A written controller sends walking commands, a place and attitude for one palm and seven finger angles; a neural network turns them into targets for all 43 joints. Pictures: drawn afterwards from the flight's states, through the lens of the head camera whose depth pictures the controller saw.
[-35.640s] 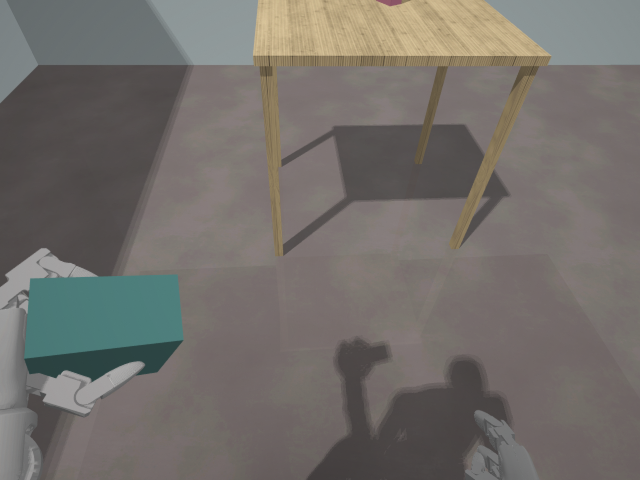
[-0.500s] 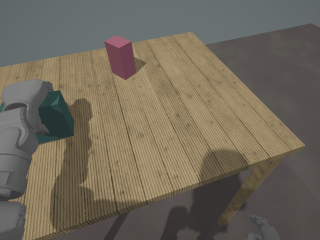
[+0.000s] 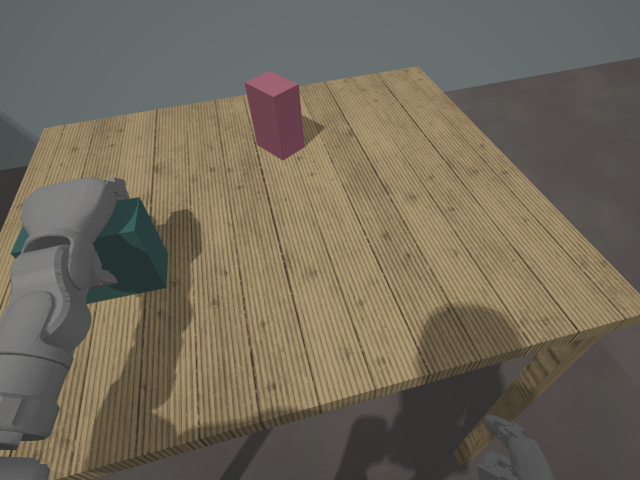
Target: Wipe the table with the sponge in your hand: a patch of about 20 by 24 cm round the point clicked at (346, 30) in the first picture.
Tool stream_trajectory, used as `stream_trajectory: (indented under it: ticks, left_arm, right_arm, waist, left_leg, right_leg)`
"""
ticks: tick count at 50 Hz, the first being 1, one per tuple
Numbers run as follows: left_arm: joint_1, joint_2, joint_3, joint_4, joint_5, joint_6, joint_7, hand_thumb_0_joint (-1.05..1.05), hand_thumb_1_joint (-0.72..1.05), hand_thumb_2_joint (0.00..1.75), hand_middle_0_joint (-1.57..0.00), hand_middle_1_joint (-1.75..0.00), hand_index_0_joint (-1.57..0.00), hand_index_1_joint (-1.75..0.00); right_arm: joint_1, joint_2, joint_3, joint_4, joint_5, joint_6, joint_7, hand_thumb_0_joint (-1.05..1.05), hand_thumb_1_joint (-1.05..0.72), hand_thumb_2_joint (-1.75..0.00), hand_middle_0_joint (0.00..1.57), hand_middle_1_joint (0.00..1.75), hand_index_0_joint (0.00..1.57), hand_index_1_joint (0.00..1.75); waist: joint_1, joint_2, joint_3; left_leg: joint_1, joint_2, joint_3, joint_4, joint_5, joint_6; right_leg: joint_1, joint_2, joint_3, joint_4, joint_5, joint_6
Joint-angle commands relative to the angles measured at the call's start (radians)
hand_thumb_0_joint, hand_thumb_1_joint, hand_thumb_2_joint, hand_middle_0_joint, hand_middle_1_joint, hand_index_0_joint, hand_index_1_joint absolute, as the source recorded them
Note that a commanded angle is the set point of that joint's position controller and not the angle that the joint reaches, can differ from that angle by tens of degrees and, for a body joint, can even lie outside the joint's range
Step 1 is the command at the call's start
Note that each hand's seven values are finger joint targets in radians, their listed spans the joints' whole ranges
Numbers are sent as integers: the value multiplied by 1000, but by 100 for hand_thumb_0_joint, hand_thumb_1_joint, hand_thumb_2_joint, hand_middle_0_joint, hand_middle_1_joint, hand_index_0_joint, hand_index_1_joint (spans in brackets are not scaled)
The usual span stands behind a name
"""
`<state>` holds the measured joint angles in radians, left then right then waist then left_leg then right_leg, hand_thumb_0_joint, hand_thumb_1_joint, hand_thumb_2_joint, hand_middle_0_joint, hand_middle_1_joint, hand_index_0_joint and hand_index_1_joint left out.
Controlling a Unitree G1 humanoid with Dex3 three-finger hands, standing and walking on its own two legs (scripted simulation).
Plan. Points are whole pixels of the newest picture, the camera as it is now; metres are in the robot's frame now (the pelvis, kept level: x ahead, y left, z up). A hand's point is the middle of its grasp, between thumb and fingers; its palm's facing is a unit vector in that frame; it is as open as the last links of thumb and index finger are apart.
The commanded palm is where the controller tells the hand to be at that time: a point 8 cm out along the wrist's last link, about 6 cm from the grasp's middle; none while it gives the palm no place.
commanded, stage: wipe back along the first lane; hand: left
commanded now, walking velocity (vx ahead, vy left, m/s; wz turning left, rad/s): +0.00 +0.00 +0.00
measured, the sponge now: (106, 262) +0.33 +0.33 +0.09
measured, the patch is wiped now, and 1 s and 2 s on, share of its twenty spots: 1.00 1.00 1.00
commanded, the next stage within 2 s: lift the sponge slowly off the table in 1.28 s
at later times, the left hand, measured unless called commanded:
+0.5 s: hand (96, 266) +0.30 +0.30 +0.13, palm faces +0.03 -0.02 -1.00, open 10.0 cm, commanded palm +0.25 +0.29 +0.15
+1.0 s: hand (91, 296) +0.26 +0.29 +0.13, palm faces +0.07 -0.04 -1.00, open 10.0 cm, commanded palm +0.21 +0.28 +0.15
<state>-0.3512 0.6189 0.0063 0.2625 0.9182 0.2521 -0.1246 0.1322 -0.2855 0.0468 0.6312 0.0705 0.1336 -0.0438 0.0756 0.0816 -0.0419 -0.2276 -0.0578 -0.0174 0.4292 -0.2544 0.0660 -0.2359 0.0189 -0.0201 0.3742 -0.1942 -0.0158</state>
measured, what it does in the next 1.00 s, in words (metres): stands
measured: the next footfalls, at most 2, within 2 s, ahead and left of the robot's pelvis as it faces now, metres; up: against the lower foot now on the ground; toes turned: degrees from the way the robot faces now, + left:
none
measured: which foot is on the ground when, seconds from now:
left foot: down 0.00-1.00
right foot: down 0.00-1.00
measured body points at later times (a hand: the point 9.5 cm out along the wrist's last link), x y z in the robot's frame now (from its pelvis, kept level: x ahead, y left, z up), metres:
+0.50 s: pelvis +0.00 -0.01 +0.00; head +0.00 -0.05 +0.45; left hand +0.29 +0.30 +0.19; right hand +0.21 -0.24 -0.10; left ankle -0.02 +0.07 -0.74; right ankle +0.00 -0.12 -0.74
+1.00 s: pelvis +0.00 -0.02 -0.01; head -0.01 -0.05 +0.44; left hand +0.25 +0.29 +0.18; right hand +0.22 -0.24 -0.09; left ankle -0.02 +0.07 -0.74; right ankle +0.00 -0.12 -0.74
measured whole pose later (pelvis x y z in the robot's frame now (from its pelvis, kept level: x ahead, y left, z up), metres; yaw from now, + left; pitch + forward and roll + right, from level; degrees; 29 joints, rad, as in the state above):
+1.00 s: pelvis +0.00 -0.02 -0.01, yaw -2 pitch +1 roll -1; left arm 0.07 0.61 0.06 -0.20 0.86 0.39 -0.09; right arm 0.10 -0.29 0.07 0.56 0.07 0.13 -0.04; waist 0.09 0.10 -0.05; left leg -0.22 -0.03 0.00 0.52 -0.31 0.05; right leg -0.24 0.05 0.00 0.48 -0.25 -0.03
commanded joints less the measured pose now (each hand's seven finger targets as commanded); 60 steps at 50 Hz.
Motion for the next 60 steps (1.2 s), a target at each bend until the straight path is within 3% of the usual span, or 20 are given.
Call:
stream_trajectory:
  ticks: [1,6,9,17,20,24,28,31,34,37,38,41,44,46,48,50,54,55,58,60]
  left_arm:
    - [-148,202,69,-133,-5,16,-6,0,10,130,-120,-160,-120,-160]
    - [-124,158,30,-140,-14,29,-17,0,10,130,-120,-160,-120,-160]
    - [-74,176,56,-179,-11,33,-15,0,10,130,-120,-160,-120,-160]
    - [105,151,71,-222,-48,50,-12,0,10,130,-120,-160,-120,-160]
    - [96,126,43,-211,-51,77,-14,0,10,130,-120,-160,-120,-160]
    - [150,165,80,-262,-49,82,-15,0,10,130,-120,-160,-120,-160]
    - [282,112,66,-342,-72,76,-19,0,10,130,-120,-160,-120,-160]
    - [307,109,68,-343,-82,93,-14,0,10,130,-120,-160,-120,-160]
    - [292,142,92,-408,-82,109,-10,0,10,130,-120,-160,-120,-160]
    - [328,144,99,-389,-92,116,-10,0,10,130,-120,-160,-120,-160]
    - [344,140,102,-425,-87,118,-10,0,10,130,-120,-160,-120,-160]
    - [404,97,71,-453,-98,125,-7,0,10,130,-120,-160,-120,-160]
    - [384,146,111,-487,-94,142,-3,0,10,130,-120,-160,-120,-160]
    - [409,103,76,-468,-97,148,-7,0,10,130,-120,-160,-120,-160]
    - [442,107,88,-529,-98,150,-3,0,10,130,-120,-160,-120,-160]
    - [467,113,98,-499,-104,157,-1,0,10,130,-120,-160,-120,-160]
    - [483,126,109,-576,-104,169,3,0,10,130,-120,-160,-120,-160]
    - [501,86,79,-546,-105,174,2,0,10,130,-120,-160,-120,-160]
    - [579,83,97,-636,-109,171,7,0,10,130,-120,-160,-120,-160]
    - [642,63,93,-647,-122,172,15,0,10,130,-120,-160,-120,-160]
  right_arm:
    - [-130,-131,-51,-157,-3,-51,-5,0,-90,-90,20,30,20,30]
    - [-149,-129,-42,-162,0,-49,-7,0,-90,-90,20,30,20,30]
    - [-153,-126,-41,-178,-2,-53,-6,0,-90,-90,20,30,20,30]
    - [-172,-127,-39,-186,-2,-49,2,0,-90,-90,20,30,20,30]
    - [-176,-126,-33,-190,3,-46,-5,0,-90,-90,20,30,20,30]
    - [-172,-126,-34,-203,1,-50,-7,0,-90,-90,20,30,20,30]
    - [-209,-115,-32,-224,2,-58,5,0,-90,-90,20,30,20,30]
    - [-185,-120,-33,-216,1,-51,3,0,-90,-90,20,30,20,30]
    - [-183,-118,-31,-234,-3,-53,-2,0,-90,-90,20,30,20,30]
    - [-190,-119,-29,-223,1,-49,-8,0,-90,-90,20,30,20,30]
    - [-216,-113,-28,-233,2,-56,-5,0,-90,-90,20,30,20,30]
    - [-198,-110,-25,-236,0,-54,-2,0,-90,-90,20,30,20,30]
    - [-197,-111,-24,-243,-4,-55,-6,0,-90,-90,20,30,20,30]
    - [-203,-109,-22,-236,0,-53,-7,0,-90,-90,20,30,20,30]
    - [-237,-101,-21,-249,1,-60,-3,0,-90,-90,20,30,20,30]
    - [-209,-104,-18,-241,-3,-56,-4,0,-90,-90,20,30,20,30]
    - [-217,-104,-19,-251,-3,-56,-1,0,-90,-90,20,30,20,30]
    - [-223,-100,-15,-245,-2,-55,0,0,-90,-90,20,30,20,30]
    - [-257,-93,-18,-258,-1,-63,9,0,-90,-90,20,30,20,30]
    - [-231,-90,-17,-256,-4,-60,15,0,-90,-90,20,30,20,30]
  waist:
    - [8,-28,-237]
    - [-1,-37,-168]
    - [14,-51,-206]
    - [26,-78,-149]
    - [12,-98,-113]
    - [27,-99,-168]
    - [34,-76,-174]
    - [29,-108,-125]
    - [36,-121,-163]
    - [35,-119,-109]
    - [36,-107,-124]
    - [41,-99,-117]
    - [45,-122,-130]
    - [41,-105,-101]
    - [45,-87,-124]
    - [48,-124,-112]
    - [56,-103,-132]
    - [47,-103,-86]
    - [60,-87,-122]
    - [66,-104,-116]
  left_leg:
    - [94,49,-44,-37,413,-42]
    - [65,50,-41,-52,314,-32]
    - [64,46,-40,-43,324,-28]
    - [29,41,-26,-29,299,-27]
    - [6,40,-19,-27,265,-23]
    - [11,30,-15,-5,279,-19]
    - [20,32,-20,9,307,-19]
    - [-2,34,-12,17,284,-21]
    - [-4,27,-9,26,276,-15]
    - [-10,29,-7,24,246,-19]
    - [-1,29,-16,25,253,-18]
    - [-2,32,-10,28,270,-20]
    - [-10,30,-12,34,244,-16]
    - [-11,33,-10,27,241,-20]
    - [2,31,-20,29,238,-19]
    - [-12,33,-14,34,253,-20]
    - [-7,34,-16,34,252,-19]
    - [-12,37,-14,32,253,-22]
    - [5,39,-28,28,266,-23]
    - [0,40,-21,37,298,-23]
  right_leg:
    - [124,11,5,3,208,-74]
    - [98,12,4,-6,152,-70]
    - [130,9,13,7,166,-73]
    - [130,9,18,18,194,-63]
    - [107,7,22,14,175,-59]
    - [145,4,34,34,204,-59]
    - [147,11,55,48,254,-60]
    - [114,7,36,51,236,-49]
    - [136,1,48,58,231,-48]
    - [107,5,46,50,198,-43]
    - [113,14,77,50,206,-53]
    - [107,6,41,60,217,-44]
    - [114,3,54,60,184,-43]
    - [95,8,41,58,177,-41]
    - [107,18,80,57,177,-51]
    - [108,8,47,66,189,-42]
    - [116,7,52,70,177,-43]
    - [91,12,46,65,178,-42]
    - [115,24,77,72,195,-50]
    - [120,14,44,84,225,-43]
